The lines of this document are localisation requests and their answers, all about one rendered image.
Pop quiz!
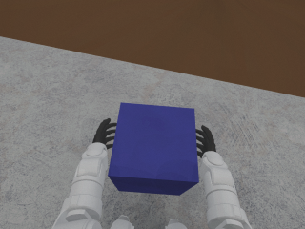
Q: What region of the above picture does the robot right shin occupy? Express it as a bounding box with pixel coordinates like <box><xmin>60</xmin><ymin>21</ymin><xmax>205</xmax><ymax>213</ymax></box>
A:
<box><xmin>168</xmin><ymin>219</ymin><xmax>179</xmax><ymax>225</ymax></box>

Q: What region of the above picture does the robot left forearm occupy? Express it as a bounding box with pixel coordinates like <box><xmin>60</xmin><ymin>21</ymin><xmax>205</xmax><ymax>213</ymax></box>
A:
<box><xmin>51</xmin><ymin>142</ymin><xmax>109</xmax><ymax>229</ymax></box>

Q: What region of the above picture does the robot right hand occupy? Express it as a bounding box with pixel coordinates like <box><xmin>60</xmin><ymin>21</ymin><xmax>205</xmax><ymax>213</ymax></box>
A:
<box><xmin>195</xmin><ymin>125</ymin><xmax>216</xmax><ymax>158</ymax></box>

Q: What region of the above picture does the robot left shin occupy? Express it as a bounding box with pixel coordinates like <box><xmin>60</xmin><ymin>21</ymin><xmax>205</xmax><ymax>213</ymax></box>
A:
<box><xmin>118</xmin><ymin>215</ymin><xmax>129</xmax><ymax>221</ymax></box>

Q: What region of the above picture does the robot shin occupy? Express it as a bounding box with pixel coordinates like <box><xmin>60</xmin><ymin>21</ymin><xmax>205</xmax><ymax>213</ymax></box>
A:
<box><xmin>168</xmin><ymin>219</ymin><xmax>179</xmax><ymax>225</ymax></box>
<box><xmin>118</xmin><ymin>215</ymin><xmax>129</xmax><ymax>221</ymax></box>

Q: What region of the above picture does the robot left upper arm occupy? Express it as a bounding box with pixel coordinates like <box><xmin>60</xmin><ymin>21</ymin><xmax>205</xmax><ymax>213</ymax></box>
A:
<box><xmin>52</xmin><ymin>219</ymin><xmax>102</xmax><ymax>229</ymax></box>

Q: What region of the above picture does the robot right forearm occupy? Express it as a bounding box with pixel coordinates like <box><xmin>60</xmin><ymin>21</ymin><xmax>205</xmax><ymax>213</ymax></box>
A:
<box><xmin>199</xmin><ymin>151</ymin><xmax>253</xmax><ymax>229</ymax></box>

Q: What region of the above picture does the carton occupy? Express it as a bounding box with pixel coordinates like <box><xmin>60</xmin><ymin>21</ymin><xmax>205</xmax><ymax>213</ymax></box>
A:
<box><xmin>108</xmin><ymin>102</ymin><xmax>199</xmax><ymax>196</ymax></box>

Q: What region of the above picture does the robot left hand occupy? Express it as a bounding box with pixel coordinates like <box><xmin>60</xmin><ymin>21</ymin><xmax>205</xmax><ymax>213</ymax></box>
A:
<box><xmin>92</xmin><ymin>118</ymin><xmax>117</xmax><ymax>150</ymax></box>

